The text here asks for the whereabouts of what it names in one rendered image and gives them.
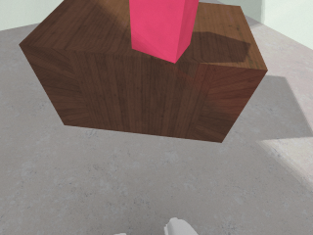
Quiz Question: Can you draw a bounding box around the carton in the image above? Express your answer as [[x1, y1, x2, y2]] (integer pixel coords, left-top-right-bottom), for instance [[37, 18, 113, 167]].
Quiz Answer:
[[129, 0, 200, 64]]

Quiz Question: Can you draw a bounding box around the robot right thigh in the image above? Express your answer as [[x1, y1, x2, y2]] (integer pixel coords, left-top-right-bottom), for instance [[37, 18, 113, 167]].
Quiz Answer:
[[163, 219, 198, 235]]

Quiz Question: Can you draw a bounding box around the pedestal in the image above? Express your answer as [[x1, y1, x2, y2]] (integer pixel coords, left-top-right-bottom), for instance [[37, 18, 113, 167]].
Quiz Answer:
[[19, 0, 268, 143]]

